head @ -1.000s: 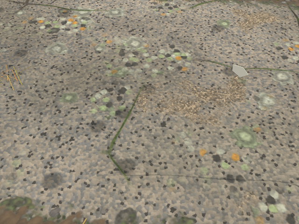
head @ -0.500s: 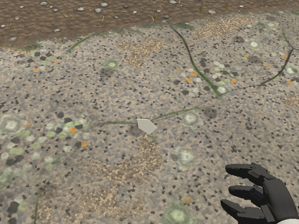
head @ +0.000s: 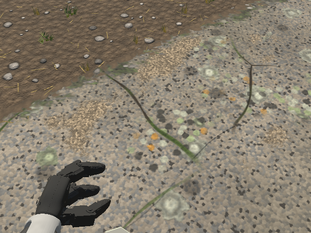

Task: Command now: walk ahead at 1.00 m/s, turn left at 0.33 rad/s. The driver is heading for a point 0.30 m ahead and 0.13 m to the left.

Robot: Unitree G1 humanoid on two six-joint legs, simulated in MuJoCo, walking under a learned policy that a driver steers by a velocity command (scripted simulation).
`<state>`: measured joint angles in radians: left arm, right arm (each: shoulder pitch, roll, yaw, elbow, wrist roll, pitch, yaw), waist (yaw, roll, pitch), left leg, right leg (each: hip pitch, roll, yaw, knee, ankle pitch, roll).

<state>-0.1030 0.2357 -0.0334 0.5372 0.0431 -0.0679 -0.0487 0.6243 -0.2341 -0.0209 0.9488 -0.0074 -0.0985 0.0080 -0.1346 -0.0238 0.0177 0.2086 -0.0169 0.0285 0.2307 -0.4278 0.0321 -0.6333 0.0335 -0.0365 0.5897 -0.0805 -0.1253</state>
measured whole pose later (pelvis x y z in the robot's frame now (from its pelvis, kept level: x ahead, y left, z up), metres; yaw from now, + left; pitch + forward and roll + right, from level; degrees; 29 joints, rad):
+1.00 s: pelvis +0.49 +0.03 +0.03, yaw +11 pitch -1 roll +0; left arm 0.26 0.19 0.00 0.97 0.01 0.00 0.04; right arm 0.26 -0.21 -0.01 0.97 -0.01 0.00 -0.01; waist -0.01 0.01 -0.01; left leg -0.25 -0.05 -0.01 0.40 -0.14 0.04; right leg -0.20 0.02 0.01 0.43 -0.21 -0.02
